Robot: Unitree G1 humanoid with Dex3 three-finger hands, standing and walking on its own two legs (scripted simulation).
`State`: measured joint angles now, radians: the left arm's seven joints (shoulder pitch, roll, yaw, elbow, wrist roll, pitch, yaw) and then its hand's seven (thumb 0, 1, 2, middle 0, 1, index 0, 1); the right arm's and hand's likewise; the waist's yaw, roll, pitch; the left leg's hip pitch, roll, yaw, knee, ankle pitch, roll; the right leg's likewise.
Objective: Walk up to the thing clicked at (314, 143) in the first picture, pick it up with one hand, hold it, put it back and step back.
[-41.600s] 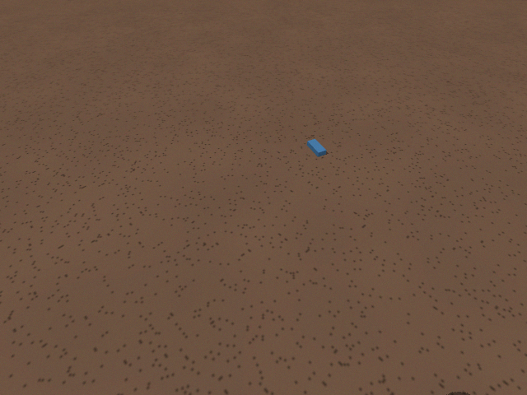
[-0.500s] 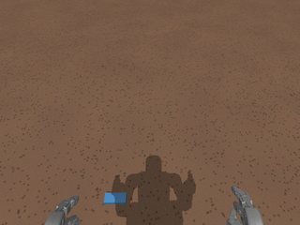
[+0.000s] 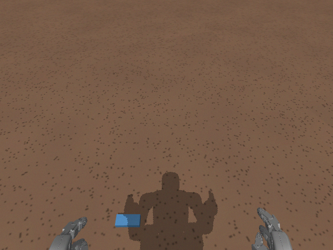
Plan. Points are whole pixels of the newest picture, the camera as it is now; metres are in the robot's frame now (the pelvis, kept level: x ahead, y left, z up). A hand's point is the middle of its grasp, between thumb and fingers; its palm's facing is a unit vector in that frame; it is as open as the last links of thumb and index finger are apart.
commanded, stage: home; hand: left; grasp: from above
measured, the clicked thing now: (128, 220) +0.44 +0.20 -0.70
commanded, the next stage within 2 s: stand in 0.44 s
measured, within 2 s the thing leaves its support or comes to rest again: neither
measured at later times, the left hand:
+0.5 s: hand out of the picture +0.16 +0.18 -0.04, palm faces +0.03 -0.98 -0.21, open 7.4 cm
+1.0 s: hand out of the picture +0.06 +0.24 -0.11, palm faces +0.02 -0.95 -0.33, open 7.4 cm
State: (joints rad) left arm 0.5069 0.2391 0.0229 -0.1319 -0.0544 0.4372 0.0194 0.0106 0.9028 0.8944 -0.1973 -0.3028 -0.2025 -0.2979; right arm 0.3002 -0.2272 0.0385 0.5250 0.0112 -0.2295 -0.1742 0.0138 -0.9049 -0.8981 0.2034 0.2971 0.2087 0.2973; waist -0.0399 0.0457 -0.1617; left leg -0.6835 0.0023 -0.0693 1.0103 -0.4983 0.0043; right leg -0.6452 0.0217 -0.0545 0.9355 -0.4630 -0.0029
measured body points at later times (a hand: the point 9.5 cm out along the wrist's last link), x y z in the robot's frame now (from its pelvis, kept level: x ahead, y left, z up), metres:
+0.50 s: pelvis +0.00 +0.00 +0.00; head +0.01 +0.01 +0.45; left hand +0.16 +0.23 -0.03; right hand +0.16 -0.24 -0.06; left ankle +0.00 +0.11 -0.68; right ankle +0.00 -0.12 -0.68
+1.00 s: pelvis +0.00 +0.01 +0.05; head +0.01 +0.01 +0.50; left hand +0.06 +0.29 -0.08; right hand +0.07 -0.27 -0.08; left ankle +0.00 +0.11 -0.68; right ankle +0.00 -0.12 -0.68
